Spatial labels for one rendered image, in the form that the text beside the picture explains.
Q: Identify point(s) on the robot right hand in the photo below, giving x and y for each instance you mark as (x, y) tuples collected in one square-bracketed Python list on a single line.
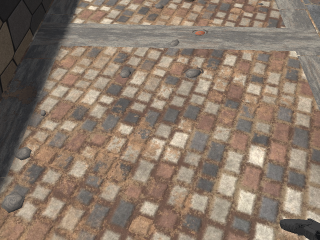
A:
[(308, 228)]

